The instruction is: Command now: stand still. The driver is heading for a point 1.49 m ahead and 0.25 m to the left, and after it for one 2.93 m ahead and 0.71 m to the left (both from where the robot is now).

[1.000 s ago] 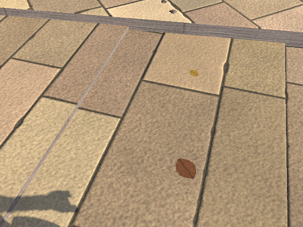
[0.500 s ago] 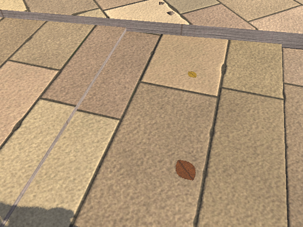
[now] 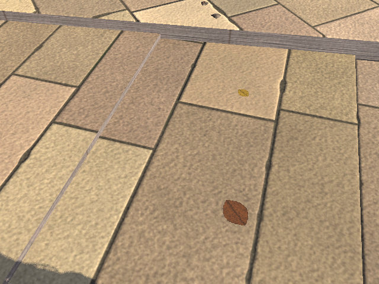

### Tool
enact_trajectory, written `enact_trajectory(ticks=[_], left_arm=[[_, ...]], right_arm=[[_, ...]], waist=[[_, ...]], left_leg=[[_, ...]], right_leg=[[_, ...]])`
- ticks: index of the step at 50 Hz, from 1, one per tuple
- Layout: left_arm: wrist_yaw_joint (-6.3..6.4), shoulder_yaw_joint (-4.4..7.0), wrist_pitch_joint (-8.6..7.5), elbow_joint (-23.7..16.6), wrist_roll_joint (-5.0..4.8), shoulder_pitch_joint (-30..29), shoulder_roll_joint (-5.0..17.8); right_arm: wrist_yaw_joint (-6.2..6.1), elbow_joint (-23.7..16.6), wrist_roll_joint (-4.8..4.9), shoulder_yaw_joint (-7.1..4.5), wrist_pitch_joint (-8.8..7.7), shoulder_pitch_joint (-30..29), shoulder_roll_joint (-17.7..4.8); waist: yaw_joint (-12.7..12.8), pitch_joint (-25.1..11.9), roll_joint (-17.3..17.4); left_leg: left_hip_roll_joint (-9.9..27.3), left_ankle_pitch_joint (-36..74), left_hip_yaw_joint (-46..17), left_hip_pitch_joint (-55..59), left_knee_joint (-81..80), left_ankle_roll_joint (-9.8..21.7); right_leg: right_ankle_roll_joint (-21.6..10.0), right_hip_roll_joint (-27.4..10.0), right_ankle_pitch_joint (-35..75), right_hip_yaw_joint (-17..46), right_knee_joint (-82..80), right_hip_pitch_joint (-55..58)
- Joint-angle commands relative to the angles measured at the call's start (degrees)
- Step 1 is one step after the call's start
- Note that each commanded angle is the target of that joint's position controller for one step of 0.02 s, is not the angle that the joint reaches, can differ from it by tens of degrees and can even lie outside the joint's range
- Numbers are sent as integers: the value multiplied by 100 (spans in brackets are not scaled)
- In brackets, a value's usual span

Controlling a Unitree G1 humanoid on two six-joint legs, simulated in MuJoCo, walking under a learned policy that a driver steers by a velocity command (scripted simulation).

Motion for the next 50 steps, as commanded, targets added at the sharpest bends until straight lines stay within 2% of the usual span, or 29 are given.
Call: enact_trajectory(ticks=[1, 18, 19, 20, 21, 22, 23, 24, 25, 26, 28, 31, 33, 34, 35, 36, 37, 38, 39, 41, 42, 43, 46, 50], left_arm=[[19, 83, -44, -69, -2, 158, 606], [28, 4, -58, 214, -13, 278, 543], [31, -18, -51, 263, -11, 371, 461], [39, -29, -46, 264, -25, 352, 418], [42, -25, -62, 210, -47, 265, 434], [26, -31, -119, 97, -57, 98, 454], [-11, -41, -213, -48, -69, -120, 482], [-60, -34, -313, -154, -100, -301, 513], [-115, -9, -393, -197, -128, -354, 548], [-166, 20, -463, -188, -150, -268, 563], [-249, 40, -595, -215, -182, -288, 533], [-326, 21, -693, -238, -180, -322, 369], [-346, 70, -669, -10, -194, 252, 408], [-325, 121, -633, 143, -193, 666, 482], [-293, 182, -617, 232, -210, 1124, 617], [-247, 278, -612, 275, -159, 1767, 1093], [-343, 343, -679, 350, -31, 2181, 1595], [-396, 220, -781, 223, -17, 1589, 1230], [-433, 122, -837, 33, -51, 1085, 891], [-489, 35, -829, -167, -49, 575, 702], [-482, -10, -788, -166, -21, 620, 563], [-460, -18, -762, -122, 4, 800, 555], [-358, -1, -710, -52, 20, 1163, 701], [-252, 5, -653, -112, -3, 1318, 803]], right_arm=[[-20, -150, 3, -116, -39, 159, -668], [-37, -52, 9, -106, -21, 447, -573], [-46, -4, 0, -98, -16, 535, -535], [-66, 8, 24, -125, -4, 562, -605], [-94, -5, 70, -199, 9, 602, -830], [-118, 4, 105, -262, 9, 770, -1021], [-137, -6, 114, -334, -15, 883, -1190], [-152, -25, 78, -375, -67, 940, -1235], [-147, -55, 36, -382, -133, 968, -1168], [-132, -98, 48, -373, -184, 946, -1057], [-107, -228, 144, -361, -224, 812, -920], [-85, -284, 186, -402, -168, 817, -1075], [-65, -334, 229, -415, -116, 756, -1142], [-50, -364, 218, -380, -121, 751, -1050], [-22, -420, 179, -297, -161, 645, -814], [43, -582, 51, -146, -225, 507, -318], [23, -840, 160, -155, -344, 527, -199], [25, -871, 290, -233, -440, 434, -619], [69, -883, 334, -270, -500, 350, -767], [81, -804, 187, -341, -524, 330, -816], [112, -793, 154, -367, -498, 299, -807], [141, -779, 141, -358, -467, 278, -700], [154, -983, 102, -328, -389, -217, -499], [181, -1371, 128, -234, -417, -1254, -296]], waist=[[-1, -23, 49], [7, 30, 38], [8, -102, 85], [-20, -25, 184], [-79, 104, 438], [-163, 263, 733], [-246, 483, 928], [-282, 707, 925], [-276, 801, 812], [-193, 770, 624], [-117, 622, 423], [-53, 314, 637], [243, 186, 553], [420, 88, 445], [674, -3, 191], [862, -308, -1096], [784, -418, -1907], [542, 71, -986], [378, 389, -710], [153, 429, -482], [131, 381, -522], [151, 328, -574], [238, 335, -360], [463, 496, -356]], left_leg=[[519, 766, -515, -134, -589, 65], [488, 809, -504, -117, -596, 67], [470, 159, -515, -68, -698, 80], [483, -860, -621, -127, -849, 153], [657, -1921, -954, -170, -1061, 345], [1131, -2844, -1630, -137, -1412, 637], [1710, -3263, -2373, -230, -1779, 969], [2110, -3138, -2858, -281, -2012, 1222], [2298, -2782, -3048, -74, -2079, 1356], [2319, -2439, -2980, 219, -2036, 1348], [2007, -1679, -2290, 490, -1956, 1054], [1456, -977, -1286, -59, -1686, 846], [1276, -1090, -1023, -866, -1270, 778], [1170, -1117, -964, -1216, -954, 705], [941, -787, -686, -1629, -165, 511], [406, -906, 56, -2249, 2057, 93], [-119, -1756, -127, -3415, 3541, 41], [345, -1419, -625, -3837, 4353, 165], [597, -759, -675, -3987, 4440, 275], [929, 108, -502, -3670, 3970, 219], [1017, 369, -402, -3412, 3752, 160], [1022, 571, -266, -3302, 3640, 83], [1015, 992, -68, -3509, 3065, -173], [799, 1774, 207, -3111, 1449, -268]], right_leg=[[-124, -104, 950, -16, -216, -19], [-118, -115, 868, -83, -232, -114], [-122, -42, 473, -180, -195, -65], [-141, 89, -89, -337, -6, -200], [-167, 267, -786, -571, 428, -533], [-208, 284, -1146, -704, 936, -1045], [-253, 95, -1169, -731, 1516, -1429], [-291, -150, -1232, -641, 2122, -1830], [-327, -335, -1460, -530, 2706, -2305], [-375, -481, -1503, -482, 3005, -2663], [-435, -616, -1221, -578, 2427, -2651], [-338, -306, -648, -1059, 1133, -1308], [-268, 11, 193, -1385, 457, 13], [-273, 118, 169, -1409, 378, 606], [-397, -142, -32, -986, 116, 1228], [-817, -1429, -897, 829, -635, 1751], [-1668, -2405, -2249, 3342, -1597, 2044], [-1740, -2485, -2747, 3326, -1664, 1601], [-1521, -2189, -2383, 2551, -1661, 1299], [-1197, -1647, -807, 1279, -1710, 987], [-1072, -1409, -142, 761, -1731, 863], [-1066, -1275, 467, 440, -1737, 833], [-1231, -1196, 1763, -15, -1780, 881], [-1197, -1035, 1908, -428, -1995, 654]])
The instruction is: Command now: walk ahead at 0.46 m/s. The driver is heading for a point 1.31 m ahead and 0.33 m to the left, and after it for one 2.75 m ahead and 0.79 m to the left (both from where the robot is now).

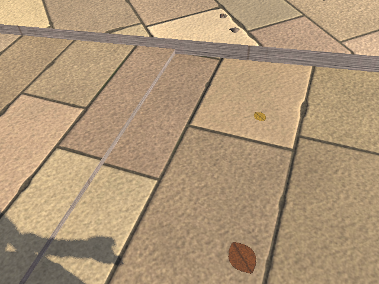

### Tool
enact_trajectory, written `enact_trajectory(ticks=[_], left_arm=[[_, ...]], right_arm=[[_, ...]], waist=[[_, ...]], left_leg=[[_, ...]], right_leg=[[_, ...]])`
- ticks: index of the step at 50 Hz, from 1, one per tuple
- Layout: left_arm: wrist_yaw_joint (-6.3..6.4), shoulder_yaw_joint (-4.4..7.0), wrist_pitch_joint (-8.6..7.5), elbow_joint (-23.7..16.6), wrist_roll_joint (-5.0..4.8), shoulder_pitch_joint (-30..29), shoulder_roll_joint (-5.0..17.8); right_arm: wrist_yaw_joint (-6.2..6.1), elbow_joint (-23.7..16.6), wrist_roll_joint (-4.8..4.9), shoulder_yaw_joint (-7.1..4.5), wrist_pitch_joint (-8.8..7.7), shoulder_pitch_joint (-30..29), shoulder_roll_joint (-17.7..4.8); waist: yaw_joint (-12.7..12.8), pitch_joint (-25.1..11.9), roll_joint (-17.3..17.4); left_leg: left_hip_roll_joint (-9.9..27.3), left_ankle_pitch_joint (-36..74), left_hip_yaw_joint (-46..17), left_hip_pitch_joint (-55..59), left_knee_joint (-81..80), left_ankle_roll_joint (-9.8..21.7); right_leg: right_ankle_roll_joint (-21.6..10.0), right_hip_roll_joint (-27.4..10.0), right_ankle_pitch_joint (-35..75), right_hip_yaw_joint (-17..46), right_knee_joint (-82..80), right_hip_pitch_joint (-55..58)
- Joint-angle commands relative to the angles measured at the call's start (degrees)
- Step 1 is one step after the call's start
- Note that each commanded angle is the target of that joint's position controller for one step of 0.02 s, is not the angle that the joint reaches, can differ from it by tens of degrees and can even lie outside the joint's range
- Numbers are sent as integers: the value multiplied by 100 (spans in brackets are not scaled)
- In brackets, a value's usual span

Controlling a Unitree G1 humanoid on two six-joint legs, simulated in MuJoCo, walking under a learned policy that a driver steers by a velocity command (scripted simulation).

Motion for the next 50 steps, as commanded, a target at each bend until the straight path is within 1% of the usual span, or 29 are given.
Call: enact_trajectory(ticks=[1, 4, 7, 8, 9, 10, 11, 12, 13, 14, 15, 16, 17, 18, 20, 24, 27, 31, 34, 35, 36, 37, 38, 39, 40, 42, 45, 47, 50], left_arm=[[100, 195, -23, -215, -36, 235, 1082], [118, 228, 27, -137, -95, 455, 1083], [144, 310, 105, -198, -93, 288, 1212], [150, 346, 141, -243, -66, 201, 1300], [146, 361, 200, -288, -24, 93, 1329], [132, 324, 233, -371, 11, -5, 1262], [68, 177, 179, -506, 65, 450, 773], [0, -3, 29, -385, 21, 924, 200], [-33, 173, -120, -515, -189, 262, 875], [-27, 244, -210, -743, -315, -298, 1137], [26, 266, -243, -808, -280, -605, 1162], [63, 310, -205, -812, -214, -607, 1091], [71, 307, -125, -784, -176, -435, 933], [79, 295, -50, -769, -165, -317, 778], [109, 304, 55, -865, -129, -464, 725], [104, 323, 47, -1263, -39, -1457, 790], [37, 266, -23, -1474, -63, -2185, 676], [-81, 249, -92, -1764, -128, -2856, 751], [-149, 332, -177, -1819, -138, -2682, 1011], [-144, 392, -202, -1752, -138, -2342, 1131], [-106, 523, -217, -1533, -129, -1558, 1360], [-46, 641, -223, -1356, -28, -505, 1737], [-32, 775, -156, -1234, 45, 6, 2279], [-51, 629, -143, -1257, 27, 9, 1712], [-40, 510, -153, -1362, 0, -473, 1314], [-57, 403, -154, -1418, 7, -1191, 965], [-59, 408, -201, -1336, 56, -1439, 891], [-22, 469, -230, -1264, 55, -1393, 1035], [54, 528, -201, -1194, 61, -1293, 1175]], right_arm=[[47, -606, 17, 48, -89, -1025, -59], [133, -791, 49, 64, -121, -1423, -76], [216, -848, 49, -12, -178, -1300, -280], [207, -776, 44, -86, -177, -975, -432], [178, -588, 55, -203, -165, -277, -639], [125, -290, 65, -332, -133, 725, -877], [71, -94, -85, -459, -105, 1616, -1338], [110, 34, -85, -418, -86, 1873, -1266], [100, 35, -43, -287, -106, 1559, -817], [85, -81, -32, -237, -132, 923, -676], [96, -160, -68, -192, -167, 461, -536], [127, -182, -136, -152, -202, 236, -394], [152, -146, -179, -115, -217, 162, -261], [169, -96, -156, -109, -223, 176, -230], [138, 36, -110, -132, -249, 339, -355], [-28, 190, -109, -187, -198, 761, -597], [-85, 286, -50, -194, -154, 1106, -669], [-119, 462, 32, -223, -41, 1590, -721], [-174, 447, 45, -291, 49, 1531, -824], [-177, 406, 39, -307, 75, 1417, -857], [-167, 355, 2, -266, 92, 1346, -744], [-153, 182, -86, -158, 89, 1285, -466], [-129, 60, -45, 49, -14, 2019, 315], [-122, 139, 108, -37, -90, 1989, -131], [-139, 6, 220, -179, -108, 1479, -625], [-193, -68, 125, -232, -53, 1032, -540], [-149, -124, 106, -258, 175, 1151, -153], [-142, -284, 76, -270, 273, 967, -97], [-84, -498, 36, -273, 283, 546, -101]], waist=[[101, 763, -647], [96, 892, -648], [-213, 622, -738], [-420, 305, -881], [-796, -182, -986], [-1259, -785, -942], [-1206, -1695, -54], [-988, -2531, 1072], [-1078, -1767, 677], [-900, -817, 426], [-710, -372, -113], [-481, -136, -159], [-296, -123, -37], [-207, -70, 31], [-150, 163, 61], [-369, 396, -39], [-620, 447, -63], [-791, 546, -37], [-530, 378, 121], [-307, 188, 196], [72, -307, 139], [478, -1215, -204], [194, -2085, -1742], [290, -2286, -1748], [255, -1331, -1283], [-31, -433, -761], [-357, -55, -887], [-408, 101, -736], [-347, 247, -618]], left_leg=[[-208, 588, 291, -93, -1009, -51], [-294, 597, 230, -87, -1537, 111], [-458, 183, 240, 347, -1778, 366], [-634, -39, 343, 861, -1707, 459], [-840, -161, 486, 1754, -1687, 593], [-745, 1, 382, 3235, -1691, 775], [616, -481, -1489, 5629, -1561, 1428], [1618, -1732, -4047, 6635, -2552, 2049], [1369, -2101, -3966, 6060, -3009, 1727], [1247, -1690, -3086, 5044, -3202, 1516], [1059, -999, -2415, 4073, -3402, 1402], [855, -446, -1882, 3391, -3559, 1315], [685, -315, -1561, 3003, -3741, 1279], [608, -282, -1353, 2796, -3895, 1304], [544, -75, -1005, 2484, -4117, 1365], [425, 228, -614, 2711, -4252, 1279], [248, 278, -335, 2789, -4222, 1098], [520, 201, -649, 3508, -3837, 1082], [759, 505, -959, 3904, -3344, 927], [709, 1020, -958, 3883, -2973, 852], [398, 1551, -777, 3678, -2103, 702], [9, 734, -516, 2736, -504, 496], [-943, -2092, -23, 469, 1617, 72], [-799, -3141, -731, -163, 2541, 83], [-503, -2754, -756, -536, 2789, 148], [-55, -1899, -583, -183, 2351, 136], [184, -1429, -512, 378, 1949, 117], [230, -1098, -523, 156, 1689, 78], [220, -347, -511, -122, 811, 14]], right_leg=[[-598, -1324, 1953, 619, -629, -510], [-622, -1557, 2178, 580, -517, -21], [-511, -1766, 3477, 512, 36, 566], [-457, -1774, 4513, 489, 469, 696], [-379, -1665, 5427, 381, 1320, 675], [-214, -1417, 5296, 242, 2553, 30], [38, -832, 3218, 81, 4628, -2091], [196, 119, -1715, 681, 6186, -3468], [48, -188, -1771, 1125, 6794, -4070], [-29, -497, -1244, 901, 6749, -4317], [-35, -784, -700, 783, 6446, -4068], [-14, -977, -392, 746, 6168, -3726], [0, -1106, -236, 780, 6003, -3367], [31, -1156, -192, 750, 5827, -3242], [145, -1248, -48, 646, 5415, -3381], [359, -1278, 1219, 538, 3975, -4060], [376, -1011, 2030, 307, 2761, -3727], [379, -799, 1889, 400, 1997, -3787], [245, -687, 1382, 495, 1660, -3311], [166, -580, 1180, 398, 1578, -2769], [7, -499, 1119, 304, 1491, -1666], [-334, -1281, 1059, 1025, 1769, 42], [-1171, -2755, 366, 3451, 1402, 2196], [-1272, -2855, -356, 4421, 786, 2141], [-947, -2642, -338, 3446, 714, 1393], [-659, -2182, 515, 2051, 378, -127], [-614, -1898, 1009, 1021, -122, -1031], [-698, -1930, 1336, 640, -289, -1110], [-695, -1890, 1544, 114, -406, -941]])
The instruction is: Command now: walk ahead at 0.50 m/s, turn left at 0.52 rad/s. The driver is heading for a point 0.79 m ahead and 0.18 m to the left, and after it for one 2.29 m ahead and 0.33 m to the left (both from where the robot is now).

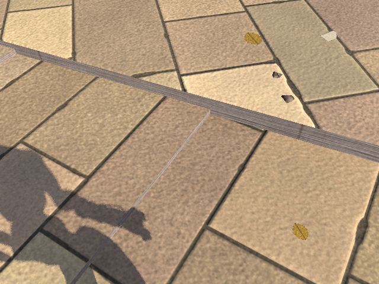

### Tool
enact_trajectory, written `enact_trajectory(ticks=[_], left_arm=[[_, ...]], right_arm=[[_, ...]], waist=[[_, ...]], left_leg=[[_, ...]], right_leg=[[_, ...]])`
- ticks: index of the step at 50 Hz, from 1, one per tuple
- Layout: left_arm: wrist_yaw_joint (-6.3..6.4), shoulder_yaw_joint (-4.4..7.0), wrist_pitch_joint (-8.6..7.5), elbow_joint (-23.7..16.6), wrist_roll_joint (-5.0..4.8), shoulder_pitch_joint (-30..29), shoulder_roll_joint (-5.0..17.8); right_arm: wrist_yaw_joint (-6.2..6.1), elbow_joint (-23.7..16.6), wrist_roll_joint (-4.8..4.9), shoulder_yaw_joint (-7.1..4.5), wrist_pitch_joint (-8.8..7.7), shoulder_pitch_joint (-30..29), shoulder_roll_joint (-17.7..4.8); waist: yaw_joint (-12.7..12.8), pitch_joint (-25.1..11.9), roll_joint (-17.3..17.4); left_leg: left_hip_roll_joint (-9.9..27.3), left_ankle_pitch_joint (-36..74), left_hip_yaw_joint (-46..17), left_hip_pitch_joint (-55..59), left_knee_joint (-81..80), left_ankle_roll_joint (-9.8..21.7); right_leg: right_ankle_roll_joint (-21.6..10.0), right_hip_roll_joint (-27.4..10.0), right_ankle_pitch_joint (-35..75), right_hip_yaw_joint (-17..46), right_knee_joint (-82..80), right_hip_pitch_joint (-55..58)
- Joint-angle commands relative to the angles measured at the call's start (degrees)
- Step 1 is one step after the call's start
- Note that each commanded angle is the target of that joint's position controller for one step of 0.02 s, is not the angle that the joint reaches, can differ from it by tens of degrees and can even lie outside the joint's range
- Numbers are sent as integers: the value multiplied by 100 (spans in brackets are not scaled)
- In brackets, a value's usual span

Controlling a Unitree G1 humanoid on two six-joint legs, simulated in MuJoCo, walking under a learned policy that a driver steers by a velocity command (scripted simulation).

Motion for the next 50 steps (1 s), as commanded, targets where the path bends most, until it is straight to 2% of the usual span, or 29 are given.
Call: enact_trajectory(ticks=[1, 6, 9, 11, 12, 13, 14, 15, 16, 17, 18, 19, 20, 23, 25, 29, 33, 36, 37, 38, 39, 40, 41, 42, 43, 44, 46, 48, 50], left_arm=[[81, 184, -72, -364, -2, -382, 833], [141, 262, 64, -276, -105, 2, 1050], [138, 315, 190, -228, -188, 128, 1169], [156, 362, 266, -291, -229, -5, 1342], [163, 375, 319, -324, -249, -89, 1396], [169, 339, 347, -366, -262, -155, 1337], [165, 213, 301, -506, -79, -47, 1009], [111, 9, 97, -875, -28, 223, 341], [23, 74, -145, -964, -249, -389, 826], [-17, 91, -245, -1084, -406, -710, 910], [20, 85, -275, -1015, -308, -681, 868], [67, 144, -239, -944, -138, -648, 948], [60, 176, -159, -921, -93, -533, 975], [67, 150, 15, -1027, -1, -625, 766], [79, 106, 46, -1195, 10, -1066, 653], [-42, -11, -1, -1357, -60, -1720, 430], [-149, 3, -79, -1550, -117, -2130, 597], [-187, 47, -136, -1585, -120, -1968, 747], [-179, 87, -153, -1522, -118, -1668, 826], [-152, 177, -165, -1342, -94, -1048, 974], [-124, 248, -175, -1199, -12, -162, 1213], [-118, 386, -131, -1036, 59, 637, 1677], [-183, 308, -87, -861, -86, 857, 1343], [-177, 193, -60, -918, -175, 518, 988], [-156, 131, -6, -1010, -134, 108, 842], [-158, 72, 23, -1029, -92, -183, 719], [-155, 18, -5, -1033, -23, -378, 629], [-143, 33, -43, -942, -66, -281, 713], [-111, 56, -35, -863, -78, -198, 856]], right_arm=[[85, -361, -34, 7, -13, 22, -31], [273, -768, -48, 87, -54, -973, 20], [360, -1000, -35, 64, -39, -1230, -81], [380, -1036, -34, -38, -13, -934, -280], [370, -924, -15, -150, -3, -366, -462], [310, -663, 2, -345, 6, 585, -786], [171, -481, 7, -551, 62, 1395, -1381], [176, -659, 0, -563, -12, 995, -1833], [236, -739, -62, -389, -97, 1152, -1322], [242, -701, -95, -302, -176, 1003, -1005], [248, -748, -66, -242, -227, 622, -807], [226, -829, -72, -176, -242, 226, -590], [198, -929, -126, -136, -245, 13, -520], [97, -914, -100, -180, -281, 123, -720], [11, -860, -74, -211, -274, 316, -830], [-48, -718, -66, -154, -245, 640, -695], [-39, -498, -57, -138, -232, 1027, -705], [-75, -422, -79, -160, -174, 1072, -777], [-80, -437, -83, -162, -151, 983, -798], [-74, -469, -100, -125, -133, 885, -722], [-65, -589, -154, -33, -137, 800, -541], [-55, -620, -89, 85, -206, 1530, -170], [-37, -570, -29, 111, -273, 1584, -261], [-12, -638, 52, 7, -299, 1055, -699], [-3, -753, 24, 18, -313, 584, -712], [5, -822, -67, 15, -322, 305, -646], [7, -767, -112, 1, -275, 453, -489], [0, -735, -115, 46, -227, 543, -301], [-28, -846, -183, 79, -216, 250, -242]], waist=[[-186, 117, -594], [155, 389, -452], [127, 419, -530], [-156, 75, -722], [-507, -264, -743], [-1005, -759, -598], [-1212, -1250, 272], [-505, -1807, 1407], [-917, -1999, 589], [-862, -1309, 400], [-575, -821, -142], [-355, -629, -193], [-185, -525, -104], [-99, -385, -160], [-224, -219, -117], [-572, -93, 173], [-749, 56, 235], [-600, 69, 389], [-419, -53, 454], [-95, -435, 381], [296, -1239, 146], [230, -2175, -1190], [278, -2236, -1869], [327, -1285, -1201], [226, -727, -719], [76, -277, -500], [-186, -173, -714], [-249, -215, -776], [-233, -90, -697]], left_leg=[[201, 840, -151, -191, -759, -35], [67, 1148, 349, -221, -1878, 64], [-90, 559, 584, -199, -2167, 262], [-464, 10, 921, 515, -2201, 481], [-736, -107, 1086, 1283, -2309, 635], [-1015, 240, 1098, 2692, -2687, 853], [-117, 263, -426, 4384, -2852, 1228], [1149, -877, -3922, 5822, -3866, 2345], [1290, -1040, -4295, 5880, -4445, 2223], [1139, -638, -3438, 5408, -4396, 1990], [865, -14, -2701, 4520, -4353, 1766], [646, 549, -2167, 3796, -4385, 1600], [521, 918, -1931, 3306, -4510, 1558], [340, 1675, -1489, 2697, -4732, 1604], [173, 1693, -1241, 2563, -4768, 1494], [-87, 1075, -810, 2423, -4755, 1131], [284, 971, -1160, 3126, -4430, 1085], [561, 1635, -1423, 3715, -4061, 972], [508, 2338, -1380, 3779, -3768, 899], [230, 3176, -1167, 3726, -3078, 776], [-69, 2830, -921, 3051, -1816, 594], [-906, 722, -402, 991, 321, 118], [-1150, -2199, -645, -126, 1217, 41], [-803, -1919, -763, -671, 1644, 78], [-501, -1423, -492, -661, 1514, 107], [-290, -1065, -311, -542, 1105, 95], [-24, -671, -251, 15, 583, 58], [40, -497, -124, 83, 309, -31], [53, -167, 5, -61, -154, -183]], right_leg=[[-796, -1593, 1195, 627, -995, 9], [-703, -1704, 1323, 71, -897, 584], [-576, -1858, 2050, -114, -472, 1140], [-447, -1844, 3903, -295, 323, 1273], [-362, -1751, 4658, -409, 1183, 1176], [-162, -1508, 4523, -555, 2450, 631], [150, -1203, 2138, -573, 4358, -954], [449, 105, -2297, 364, 6217, -3264], [296, -71, -2255, 1473, 6552, -3879], [135, -310, -1794, 1421, 6353, -4217], [85, -582, -1334, 1430, 5796, -3934], [116, -770, -1064, 1444, 5258, -3470], [158, -858, -887, 1468, 5025, -3083], [414, -769, -458, 1322, 4267, -2814], [553, -645, 222, 1265, 3465, -2935], [528, -371, 1746, 1108, 1852, -2423], [312, -317, 1602, 1185, 1341, -2593], [56, -261, 855, 1140, 1131, -2529], [-61, -152, 685, 1011, 1015, -2128], [-234, -47, 844, 891, 844, -1253], [-585, -641, 1180, 1446, 1149, 268], [-1450, -1886, 456, 3652, 1017, 2548], [-1669, -2324, -685, 5233, 167, 2908], [-1396, -2173, -1426, 4701, 42, 2235], [-1200, -1953, -1260, 3961, -73, 1424], [-1144, -1706, -768, 3438, -284, 658], [-1066, -1399, -17, 2867, -561, -35], [-1159, -1330, 536, 2475, -734, -203], [-1229, -1293, 1536, 2169, -788, -286]])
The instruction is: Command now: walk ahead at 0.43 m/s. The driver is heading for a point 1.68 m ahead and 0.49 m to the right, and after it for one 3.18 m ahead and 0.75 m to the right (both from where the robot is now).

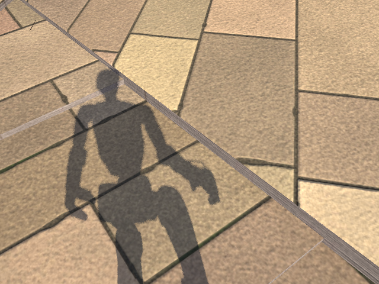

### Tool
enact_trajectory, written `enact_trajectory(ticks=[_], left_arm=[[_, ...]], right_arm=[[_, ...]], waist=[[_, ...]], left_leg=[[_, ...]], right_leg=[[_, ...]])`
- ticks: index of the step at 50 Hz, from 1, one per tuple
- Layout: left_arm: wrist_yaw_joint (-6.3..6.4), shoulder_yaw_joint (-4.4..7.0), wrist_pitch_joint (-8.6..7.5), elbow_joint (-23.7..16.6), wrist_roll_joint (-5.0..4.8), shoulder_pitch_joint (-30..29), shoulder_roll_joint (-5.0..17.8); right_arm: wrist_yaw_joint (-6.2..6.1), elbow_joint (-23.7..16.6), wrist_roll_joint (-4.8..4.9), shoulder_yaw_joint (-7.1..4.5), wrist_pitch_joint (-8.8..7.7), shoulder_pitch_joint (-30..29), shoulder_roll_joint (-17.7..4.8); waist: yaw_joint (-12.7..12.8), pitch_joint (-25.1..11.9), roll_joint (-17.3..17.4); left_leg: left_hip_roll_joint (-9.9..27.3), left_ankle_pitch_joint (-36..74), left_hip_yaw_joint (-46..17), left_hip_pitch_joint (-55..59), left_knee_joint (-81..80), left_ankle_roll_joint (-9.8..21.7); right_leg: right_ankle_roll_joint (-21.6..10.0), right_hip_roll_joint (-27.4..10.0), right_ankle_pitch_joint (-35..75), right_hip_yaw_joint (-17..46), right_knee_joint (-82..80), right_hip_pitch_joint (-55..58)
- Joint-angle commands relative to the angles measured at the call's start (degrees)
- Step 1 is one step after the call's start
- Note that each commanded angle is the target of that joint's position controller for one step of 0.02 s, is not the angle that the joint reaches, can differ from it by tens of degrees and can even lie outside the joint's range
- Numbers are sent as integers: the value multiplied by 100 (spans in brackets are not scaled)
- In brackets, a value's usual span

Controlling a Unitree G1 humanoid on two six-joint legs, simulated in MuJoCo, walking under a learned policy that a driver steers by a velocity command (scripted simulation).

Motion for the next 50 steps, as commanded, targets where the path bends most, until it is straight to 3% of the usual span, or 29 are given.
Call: enact_trajectory(ticks=[1, 4, 8, 10, 11, 12, 13, 14, 16, 18, 20, 21, 22, 24, 26, 27, 28, 29, 30, 31, 33, 34, 37, 40, 45, 47, 48, 49, 50], left_arm=[[60, 161, -67, -329, -12, -268, 862], [137, 182, 96, -196, -87, -3, 964], [189, 220, 290, -133, -152, 237, 1148], [241, 208, 360, -213, -202, 54, 1094], [261, 168, 332, -311, -166, 27, 948], [280, 33, 309, -415, -169, 688, 421], [270, 7, 301, -533, -111, 253, 586], [215, 168, 354, -526, -151, 231, 960], [256, 204, 595, -507, -203, 193, 842], [313, 209, 854, -472, -142, 367, 665], [267, 218, 971, -499, -99, 509, 595], [215, 223, 987, -548, -88, 390, 622], [30, 170, 1039, -591, 164, 430, 567], [-111, 204, 1040, -695, 90, 253, 625], [-135, 242, 993, -600, 85, 452, 669], [-99, 266, 928, -524, 185, 500, 758], [103, 426, 844, -858, 22, 242, 1465], [164, 361, 753, -1260, 120, -44, 1805], [149, 472, 692, -1221, 289, -89, 1966], [176, 432, 637, -1197, 190, -273, 1747], [285, 261, 643, -1294, 38, -685, 1220], [328, 232, 641, -1335, 21, -682, 1142], [421, 257, 661, -1358, -13, -370, 1137], [464, 277, 733, -1404, -40, -345, 1145], [349, 229, 818, -1410, -33, -510, 1049], [328, 176, 822, -1358, -94, -570, 924], [326, 165, 773, -1359, -26, -316, 856], [305, 164, 738, -1427, -27, -147, 779], [281, 172, 711, -1338, 52, -286, 830]], right_arm=[[-41, -392, -99, -54, -52, -52, -272], [-11, -560, -109, 50, -100, -620, -32], [36, -708, -51, -34, -114, -1017, -293], [27, -590, -98, -139, -146, -568, -510], [-23, -525, -182, -242, -156, -172, -819], [-44, -430, -237, -396, -60, 176, -1275], [-134, -493, -198, -341, 59, 507, -890], [-202, -549, -215, -219, 102, 281, -636], [-245, -583, -85, -177, 133, -503, -457], [-203, -569, -109, -210, 124, -1077, -536], [-147, -604, -93, -262, 99, -1470, -630], [-135, -589, -59, -278, 81, -1495, -642], [-95, -440, -366, -162, 162, -1083, -388], [-52, -391, -331, -228, 271, -1046, -579], [-36, -361, -242, -255, 413, -1220, -646], [-26, -281, -261, -234, 517, -1087, -490], [-124, -331, 65, -164, 511, -952, -90], [-220, -457, -13, -176, 477, -1006, -225], [-323, -621, 25, -212, 445, -1206, -401], [-414, -598, 35, -307, 410, -1256, -661], [-500, -414, -73, -356, 409, -1073, -668], [-474, -422, -97, -354, 392, -1007, -647], [-388, -464, -87, -229, 288, -1036, -345], [-296, -458, -41, -133, 254, -1024, -243], [-155, -392, 24, -141, 246, -812, -406], [-84, -326, -36, -131, 200, -604, -391], [-78, -357, -139, -216, 182, -592, -757], [-64, -260, -206, -313, 207, -704, -1045], [-69, -377, -228, -192, 200, -834, -558]], waist=[[-204, -50, -607], [-30, -139, -655], [13, -337, -876], [-322, -526, -899], [-472, -860, -753], [-265, -1815, 592], [-764, -2365, 1276], [-648, -2212, 844], [-265, -1194, 363], [44, -689, 628], [246, -568, 763], [199, -621, 702], [81, -768, 658], [18, -834, 773], [235, -639, 268], [245, -182, -538], [-45, 145, -2208], [-119, 81, -1861], [40, -70, -1843], [-62, 183, -1516], [-198, -59, -1349], [-215, -265, -1323], [-103, -797, -953], [-30, -981, -963], [-39, -765, -1263], [-236, -606, -1145], [-76, -698, -621], [208, -765, 769], [52, -763, 861]], left_leg=[[198, 553, -5, -366, -613, -199], [-99, 1095, 185, 104, -1902, -264], [-532, 1223, 257, 571, -2632, -193], [-608, 1764, 248, 1448, -3394, -3], [-211, 2794, -61, 2426, -3536, 240], [987, 3521, -1304, 4346, -3138, 980], [1828, 3930, -2335, 4804, -3565, 1469], [1918, 3626, -2167, 4266, -3646, 1455], [1455, 2242, -1231, 2998, -3966, 1148], [1090, 1293, -507, 1657, -4397, 958], [1042, 1361, 4, 1027, -4467, 945], [1082, 1413, 102, 1080, -4404, 942], [1050, 1359, 292, 1326, -4058, 752], [1118, 850, 369, 1386, -3765, 555], [938, -5, 635, 884, -2984, 184], [538, -708, 947, 399, -1913, -28], [-7, -2075, 1231, -631, 55, -380], [-354, -2235, 394, -781, 1123, -514], [-422, -1934, 103, -893, 1263, -434], [-308, -1419, -39, -1192, 1350, -358], [-249, -795, -162, -1164, 1236, -376], [-307, -610, -193, -1094, 1141, -415], [-416, -545, -171, -908, 497, -509], [-440, -559, -117, -427, -476, -582], [-512, -504, 150, 863, -1932, -496], [-453, 781, 172, 1705, -3435, -302], [10, 1855, -298, 2322, -3404, -62], [380, 1936, -899, 2299, -3326, 404], [729, 1724, -1312, 2219, -3515, 754]], right_leg=[[-1027, -1528, 2265, 1226, -966, 151], [-723, -1272, 3356, 770, -661, 168], [-567, -1351, 3280, 1073, -94, 489], [-314, -1214, 2954, 1235, 449, 398], [-41, -919, 2691, 1122, 1037, 15], [384, -467, 1339, 675, 2372, -1524], [539, -113, -2184, 572, 3652, -2212], [568, -340, -2860, 889, 4585, -2291], [610, -706, -2366, 676, 4635, -2388], [658, -740, -1858, 356, 4140, -1555], [617, -759, -1478, 265, 3498, -840], [568, -807, -1147, 285, 3107, -691], [428, -725, -899, 197, 2672, -512], [355, -610, -506, 31, 2127, -239], [268, -405, 73, -199, 1204, 529], [243, -471, -186, 202, 748, 551], [-386, -1849, 1074, 2195, 48, 238], [-1095, -2403, 2119, 2887, 17, -302], [-1458, -2425, 614, 3315, -465, -573], [-1199, -2129, -167, 3120, -459, -415], [-754, -1707, 92, 2590, -152, -182], [-736, -1656, 561, 2537, -15, 15], [-767, -1580, 2092, 2356, 320, 702], [-777, -1566, 2423, 2285, 439, 886], [-813, -1504, 2290, 2414, 411, 348], [-539, -1289, 1647, 2359, 446, 38], [-246, -985, 759, 2179, 532, -333], [132, -330, -347, 1328, 906, -603], [397, -206, -826, 1097, 1206, -579]])
Keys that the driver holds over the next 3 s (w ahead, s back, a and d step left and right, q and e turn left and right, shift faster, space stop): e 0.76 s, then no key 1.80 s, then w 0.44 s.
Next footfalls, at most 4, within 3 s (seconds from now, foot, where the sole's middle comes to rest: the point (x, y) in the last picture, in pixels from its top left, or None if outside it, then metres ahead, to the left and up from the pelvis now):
0.20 left None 0.29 0.14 -0.75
0.56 right None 0.17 -0.10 -0.78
0.94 left None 0.30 0.11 -0.75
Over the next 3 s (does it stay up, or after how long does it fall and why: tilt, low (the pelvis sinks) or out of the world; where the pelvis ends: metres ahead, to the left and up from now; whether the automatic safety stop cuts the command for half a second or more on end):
stays up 0.30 -0.03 0.03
